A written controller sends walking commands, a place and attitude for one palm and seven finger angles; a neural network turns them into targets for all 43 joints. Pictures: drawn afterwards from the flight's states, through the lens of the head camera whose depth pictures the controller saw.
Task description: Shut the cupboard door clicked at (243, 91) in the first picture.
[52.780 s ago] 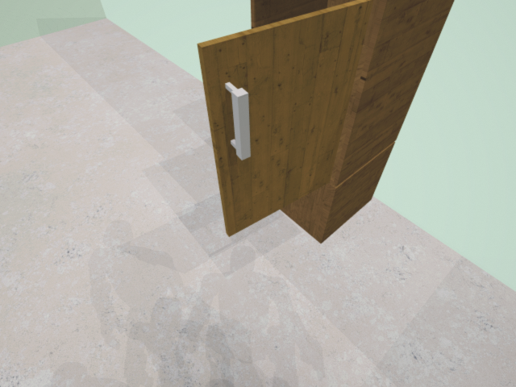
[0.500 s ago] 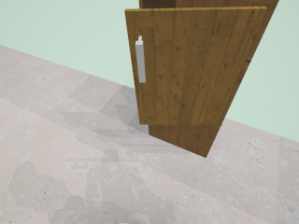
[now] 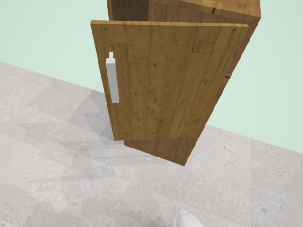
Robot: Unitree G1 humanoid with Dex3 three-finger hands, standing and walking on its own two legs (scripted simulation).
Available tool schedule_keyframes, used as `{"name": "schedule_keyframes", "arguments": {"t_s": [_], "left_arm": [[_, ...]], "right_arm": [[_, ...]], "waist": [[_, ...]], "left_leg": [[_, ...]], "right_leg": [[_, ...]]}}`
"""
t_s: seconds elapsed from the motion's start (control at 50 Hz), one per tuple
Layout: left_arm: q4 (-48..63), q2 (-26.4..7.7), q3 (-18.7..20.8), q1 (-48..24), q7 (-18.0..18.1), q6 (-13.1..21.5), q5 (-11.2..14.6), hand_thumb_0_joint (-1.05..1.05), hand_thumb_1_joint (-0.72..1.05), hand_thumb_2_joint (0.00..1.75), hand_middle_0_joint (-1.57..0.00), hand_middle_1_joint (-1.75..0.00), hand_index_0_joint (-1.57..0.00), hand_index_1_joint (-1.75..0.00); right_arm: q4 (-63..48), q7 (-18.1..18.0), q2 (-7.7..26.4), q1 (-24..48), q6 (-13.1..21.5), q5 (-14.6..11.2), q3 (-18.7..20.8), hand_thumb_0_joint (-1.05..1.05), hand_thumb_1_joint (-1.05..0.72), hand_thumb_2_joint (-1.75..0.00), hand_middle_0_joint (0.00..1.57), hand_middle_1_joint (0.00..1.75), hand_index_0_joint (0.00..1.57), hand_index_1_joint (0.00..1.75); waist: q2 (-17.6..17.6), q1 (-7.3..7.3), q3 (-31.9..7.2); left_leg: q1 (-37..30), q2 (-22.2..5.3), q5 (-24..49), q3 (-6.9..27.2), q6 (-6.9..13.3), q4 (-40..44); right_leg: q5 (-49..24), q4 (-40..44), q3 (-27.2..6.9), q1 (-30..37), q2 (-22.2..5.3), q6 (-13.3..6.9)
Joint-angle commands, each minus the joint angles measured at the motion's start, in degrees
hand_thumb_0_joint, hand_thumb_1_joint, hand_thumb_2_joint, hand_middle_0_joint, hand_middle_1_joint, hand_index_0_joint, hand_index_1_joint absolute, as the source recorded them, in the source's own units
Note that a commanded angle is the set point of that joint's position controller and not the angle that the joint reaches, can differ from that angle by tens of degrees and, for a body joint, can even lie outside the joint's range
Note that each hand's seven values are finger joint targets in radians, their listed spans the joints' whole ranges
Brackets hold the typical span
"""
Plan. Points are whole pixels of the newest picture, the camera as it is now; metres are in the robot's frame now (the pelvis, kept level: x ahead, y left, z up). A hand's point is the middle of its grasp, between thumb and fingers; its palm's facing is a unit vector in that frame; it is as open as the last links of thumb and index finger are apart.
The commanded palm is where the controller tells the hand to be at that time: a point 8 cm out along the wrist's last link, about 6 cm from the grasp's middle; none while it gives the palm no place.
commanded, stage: come to a stop and stand still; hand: left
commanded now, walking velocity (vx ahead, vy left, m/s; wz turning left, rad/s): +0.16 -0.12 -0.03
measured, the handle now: (113, 78) +0.52 +0.13 +0.08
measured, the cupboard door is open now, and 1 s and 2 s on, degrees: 24 24 24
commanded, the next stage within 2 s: look again from close up in 1.22 s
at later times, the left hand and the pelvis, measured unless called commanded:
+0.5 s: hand (105, 225) +0.15 +0.13 -0.17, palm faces +0.05 -0.97 -0.23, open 7.3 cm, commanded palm none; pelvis +0.07 -0.05 -0.01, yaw +2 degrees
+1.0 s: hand out of the picture +0.05 +0.17 -0.18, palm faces +0.03 -0.98 -0.21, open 7.4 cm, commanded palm none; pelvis +0.05 -0.01 +0.00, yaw +1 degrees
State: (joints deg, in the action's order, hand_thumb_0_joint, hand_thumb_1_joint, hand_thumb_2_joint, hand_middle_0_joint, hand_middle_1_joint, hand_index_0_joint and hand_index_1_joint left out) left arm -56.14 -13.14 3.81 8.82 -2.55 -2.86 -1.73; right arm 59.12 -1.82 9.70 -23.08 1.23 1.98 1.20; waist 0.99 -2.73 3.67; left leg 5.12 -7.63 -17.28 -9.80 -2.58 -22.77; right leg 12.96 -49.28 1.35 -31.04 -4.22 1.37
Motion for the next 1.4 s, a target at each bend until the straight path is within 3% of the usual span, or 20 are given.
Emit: {"name": "schedule_keyframes", "arguments": {"t_s": [0.0,0.06,0.08,0.1,0.12,0.16,0.3,0.4,0.5,0.52,0.56,0.6,0.7,0.8,0.88,1.0,1.28,1.3,1.34,1.38], "left_arm": [[4.3,-1.5,0.0,-3.6,-0.3,1.9,0.3,0.0,0.9,0.9,-0.2,-0.3,-0.2,-0.3],[0.3,-4.2,0.9,7.8,0.2,3.4,0.1,0.0,0.9,0.9,-0.2,-0.3,-0.2,-0.3],[-1.7,-8.6,1.8,14.3,1.2,4.5,-0.1,0.0,0.9,0.9,-0.2,-0.3,-0.2,-0.3],[-3.0,-12.4,2.2,16.7,2.3,5.1,0.4,0.0,0.9,0.9,-0.2,-0.3,-0.2,-0.3],[-2.1,-10.8,1.0,12.1,3.0,4.9,1.1,0.0,0.9,0.9,-0.2,-0.3,-0.2,-0.3],[-0.5,-7.4,-0.1,3.3,4.0,4.7,0.4,0.0,0.9,0.9,-0.2,-0.3,-0.2,-0.3],[0.7,-7.2,0.7,1.8,5.2,3.3,0.2,0.0,0.9,0.9,-0.2,-0.3,-0.2,-0.3],[2.0,-7.4,1.6,0.5,5.4,2.8,-0.3,0.0,0.9,0.9,-0.2,-0.3,-0.2,-0.3],[2.8,-7.4,1.6,-0.8,5.0,2.3,0.0,0.0,0.9,0.9,-0.2,-0.3,-0.2,-0.3],[2.9,-6.3,1.2,0.1,4.8,2.1,0.4,0.0,0.9,0.9,-0.2,-0.3,-0.2,-0.3],[3.4,-2.0,0.1,1.5,4.6,1.1,0.9,0.0,0.9,0.9,-0.2,-0.3,-0.2,-0.3],[2.9,-2.4,0.1,2.4,4.2,0.4,0.4,0.0,0.9,0.9,-0.2,-0.3,-0.2,-0.3],[0.0,-2.6,-0.7,5.1,3.7,1.3,0.8,0.0,0.9,0.9,-0.2,-0.3,-0.2,-0.3],[-2.4,-5.6,-1.6,5.5,4.3,3.3,0.8,0.0,0.9,0.9,-0.2,-0.3,-0.2,-0.3],[-4.7,-3.0,-2.7,6.4,4.6,3.6,1.1,0.0,0.9,0.9,-0.2,-0.3,-0.2,-0.3],[-6.3,-2.3,-2.7,7.6,4.4,3.0,0.8,0.0,0.9,0.9,-0.2,-0.3,-0.2,-0.3],[-8.4,-0.3,-3.0,9.8,4.5,3.2,1.2,0.0,0.9,0.9,-0.2,-0.3,-0.2,-0.3],[-1.6,-11.9,-3.4,7.3,4.6,5.0,0.2,0.0,0.9,0.9,-0.2,-0.3,-0.2,-0.3],[-2.4,-6.6,-1.7,8.4,5.1,5.1,0.5,0.0,0.9,0.9,-0.2,-0.3,-0.2,-0.3],[-2.2,-4.7,-2.3,10.0,5.1,5.0,0.9,0.0,0.9,0.9,-0.2,-0.3,-0.2,-0.3]], "right_arm": [[-2.0,-0.2,11.7,-1.0,0.2,0.4,3.6,0.0,-0.9,-0.9,0.2,0.3,0.2,0.3],[-1.8,0.3,11.8,0.7,-0.1,-0.4,3.6,0.0,-0.9,-0.9,0.2,0.3,0.2,0.3],[-2.2,0.9,8.4,0.2,0.0,-1.1,2.8,0.0,-0.9,-0.9,0.2,0.3,0.2,0.3],[-4.0,0.8,3.4,0.1,-0.5,-1.8,1.5,0.0,-0.9,-0.9,0.2,0.3,0.2,0.3],[-3.3,0.1,4.4,-0.2,-1.6,-2.0,1.4,0.0,-0.9,-0.9,0.2,0.3,0.2,0.3],[-1.0,0.1,3.5,-2.4,-2.3,-2.1,1.2,0.0,-0.9,-0.9,0.2,0.3,0.2,0.3],[-1.9,0.6,4.5,4.4,-4.2,-1.8,1.9,0.0,-0.9,-0.9,0.2,0.3,0.2,0.3],[-4.6,1.1,5.0,8.1,-4.5,-1.5,2.6,0.0,-0.9,-0.9,0.2,0.3,0.2,0.3],[-4.4,1.4,5.0,5.1,-3.3,-1.4,2.5,0.0,-0.9,-0.9,0.2,0.3,0.2,0.3],[-4.3,1.4,6.7,4.3,-2.7,-1.2,2.6,0.0,-0.9,-0.9,0.2,0.3,0.2,0.3],[-6.8,0.8,13.0,9.4,-2.5,-0.3,3.3,0.0,-0.9,-0.9,0.2,0.3,0.2,0.3],[-8.0,0.3,11.1,14.6,-2.2,0.1,2.2,0.0,-0.9,-0.9,0.2,0.3,0.2,0.3],[-6.0,-0.4,9.9,13.7,-1.5,-0.8,1.6,0.0,-0.9,-0.9,0.2,0.3,0.2,0.3],[-3.5,0.5,6.0,9.9,-1.4,-2.2,1.0,0.0,-0.9,-0.9,0.2,0.3,0.2,0.3],[-0.4,0.4,7.1,8.7,-1.0,-1.8,0.6,0.0,-0.9,-0.9,0.2,0.3,0.2,0.3],[2.6,0.6,6.1,7.8,-1.2,-1.5,-0.1,0.0,-0.9,-0.9,0.2,0.3,0.2,0.3],[4.8,-0.1,4.4,3.1,-0.4,-1.5,-0.3,0.0,-0.9,-0.9,0.2,0.3,0.2,0.3],[-2.3,0.7,12.8,7.4,1.2,-1.0,0.7,0.0,-0.9,-0.9,0.2,0.3,0.2,0.3],[-1.6,-0.3,11.4,6.4,3.0,-0.9,2.2,0.0,-0.9,-0.9,0.2,0.3,0.2,0.3],[-2.2,-0.5,9.1,4.9,2.5,-1.2,1.7,0.0,-0.9,-0.9,0.2,0.3,0.2,0.3]], "waist": [[-12.3,-0.23,1.9],[-6.3,5.13,-4.9],[4.2,7.9,-9.9],[15.2,7.09,-11.5],[9.1,4.96,-9.8],[11.7,1.79,-8.4],[4.2,3.04,-7.8],[6.8,3.02,-7.3],[8.2,0.78,-8.1],[3.8,0.73,-8.8],[-15.0,2.37,-5.7],[-10.7,3.97,-2.4],[-8.0,4.32,-5.6],[0.2,1.57,-3.8],[6.0,1.65,-5.0],[1.2,2.24,2.9],[-0.9,2.49,0.9],[-4.4,1.96,3.6],[-9.0,2.35,-10.2],[-5.8,2.22,-11.9]], "left_leg": [[3.2,-11.4,17.5,6.0,8.5,5.2],[7.0,-6.5,19.3,1.7,4.9,-9.2],[16.5,-1.0,7.6,-1.7,2.5,-22.8],[22.0,5.8,-19.9,1.2,1.4,-35.3],[18.5,3.1,-20.6,8.7,1.7,-36.9],[16.7,1.9,-15.5,10.1,1.5,-36.7],[17.4,5.7,-10.6,9.4,0.1,-32.5],[18.0,5.6,-10.0,10.8,0.1,-30.1],[6.2,6.3,3.6,8.5,0.7,-5.9],[1.5,4.3,9.0,9.9,1.7,-0.7],[9.2,-10.8,21.5,24.6,10.1,6.8],[14.6,-8.8,16.4,20.9,12.4,8.5],[2.6,-4.8,34.3,15.4,11.4,1.6],[4.4,3.2,9.8,12.2,4.0,0.3],[0.7,1.9,13.5,12.7,4.2,2.2],[5.5,2.5,1.6,13.0,4.1,7.4],[5.3,2.2,4.6,13.5,4.1,8.2],[6.8,4.6,18.7,14.2,3.8,4.0],[2.6,1.0,24.0,15.8,4.9,0.3],[1.8,1.5,21.1,15.4,5.6,-1.7]], "right_leg": [[0.0,11.6,4.1,5.8,2.1,-0.6],[-5.4,22.6,5.0,25.0,4.4,-2.1],[-12.2,25.3,-5.7,36.9,-5.4,-4.7],[-29.9,29.4,-19.3,37.0,-17.3,-9.5],[-34.7,31.0,-16.7,29.3,-18.1,-11.1],[-36.4,29.8,-13.0,24.7,-15.5,-11.2],[-41.8,28.0,-8.8,23.7,-15.7,-12.8],[-33.2,28.8,-8.9,21.9,-16.5,-13.3],[-19.3,23.8,-6.2,17.9,-12.0,-8.1],[-12.8,20.9,-3.8,15.1,-8.8,-5.3],[13.8,11.4,2.7,12.9,1.1,0.3],[14.9,4.5,0.1,14.9,1.6,-0.5],[8.5,12.6,-1.0,15.5,2.9,-0.4],[-11.5,30.1,-10.4,20.1,-5.1,-4.2],[-10.0,29.3,-7.6,20.6,-1.8,-2.7],[1.9,32.4,-7.4,18.0,-0.7,-2.3],[-2.7,31.1,-6.0,20.8,-0.8,-2.3],[-7.9,26.8,-3.2,20.0,-0.4,-3.3],[-4.8,22.6,-3.8,23.7,-0.6,-4.1],[-6.2,23.6,-3.7,23.7,-0.9,-3.8]]}}
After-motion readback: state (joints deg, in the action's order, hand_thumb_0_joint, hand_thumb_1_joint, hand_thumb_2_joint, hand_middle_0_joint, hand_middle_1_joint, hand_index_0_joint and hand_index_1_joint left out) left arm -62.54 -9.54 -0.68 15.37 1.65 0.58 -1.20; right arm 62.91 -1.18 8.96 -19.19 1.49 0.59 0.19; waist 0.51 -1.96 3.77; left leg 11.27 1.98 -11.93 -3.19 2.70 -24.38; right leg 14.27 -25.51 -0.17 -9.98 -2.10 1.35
